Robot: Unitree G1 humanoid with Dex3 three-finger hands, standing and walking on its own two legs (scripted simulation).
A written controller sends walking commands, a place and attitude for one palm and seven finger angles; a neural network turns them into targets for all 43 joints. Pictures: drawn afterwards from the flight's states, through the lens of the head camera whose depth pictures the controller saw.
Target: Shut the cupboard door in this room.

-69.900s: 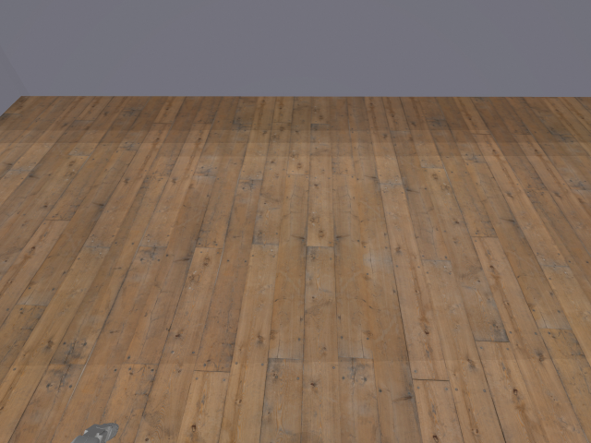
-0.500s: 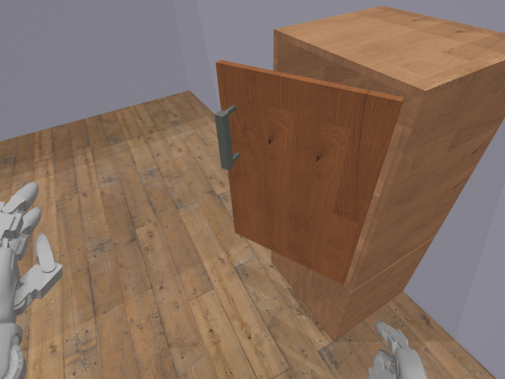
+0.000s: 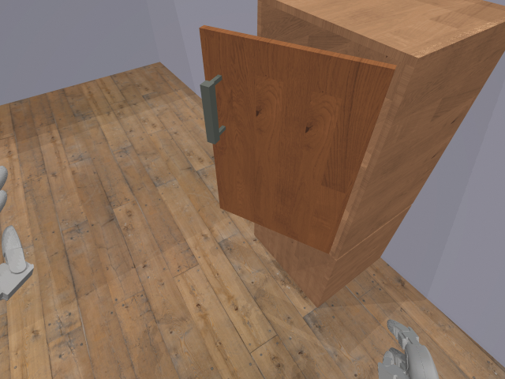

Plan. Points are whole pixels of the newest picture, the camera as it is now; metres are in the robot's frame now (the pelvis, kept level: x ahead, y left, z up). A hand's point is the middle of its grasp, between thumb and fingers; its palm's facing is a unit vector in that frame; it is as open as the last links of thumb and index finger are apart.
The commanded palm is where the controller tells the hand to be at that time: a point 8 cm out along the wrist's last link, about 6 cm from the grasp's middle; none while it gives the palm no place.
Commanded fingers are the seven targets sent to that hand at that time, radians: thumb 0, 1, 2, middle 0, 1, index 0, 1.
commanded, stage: step back with the hand held close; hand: left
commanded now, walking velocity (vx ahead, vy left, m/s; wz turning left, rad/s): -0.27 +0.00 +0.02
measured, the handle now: (215, 110) +0.68 +0.13 +0.07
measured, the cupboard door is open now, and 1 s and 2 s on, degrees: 27 27 27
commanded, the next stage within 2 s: stop stepping back and stand still in 0.96 s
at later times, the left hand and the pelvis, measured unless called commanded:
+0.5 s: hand out of the picture +0.14 +0.27 +0.17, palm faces +0.48 -0.77 -0.41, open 7.4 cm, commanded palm +0.07 +0.30 +0.18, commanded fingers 0.00 0.90 0.90 -0.20 -0.30 -0.20 -0.30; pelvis -0.06 +0.00 -0.01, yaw +1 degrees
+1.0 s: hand out of the picture +0.05 +0.27 +0.18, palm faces +0.49 -0.76 -0.42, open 7.4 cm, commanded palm -0.01 +0.31 +0.18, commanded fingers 0.00 0.90 0.90 -0.20 -0.30 -0.20 -0.30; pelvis -0.13 +0.00 -0.01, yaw +4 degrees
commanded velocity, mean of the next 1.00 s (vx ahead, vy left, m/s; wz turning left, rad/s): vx -0.36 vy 0.00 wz -0.02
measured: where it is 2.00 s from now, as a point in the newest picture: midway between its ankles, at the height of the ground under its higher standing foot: outside the picture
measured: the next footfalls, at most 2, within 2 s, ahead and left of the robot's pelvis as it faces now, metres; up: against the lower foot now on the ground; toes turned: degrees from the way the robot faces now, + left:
right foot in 0.60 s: -0.02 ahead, -0.14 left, +0.00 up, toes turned +6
left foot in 0.98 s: -0.03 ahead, +0.11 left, +0.00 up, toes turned +4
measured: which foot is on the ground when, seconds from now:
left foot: down 0.00-0.86, up 0.88-0.96, down 0.98-1.00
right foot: down 0.00-0.52, up 0.54-0.58, down 0.60-1.00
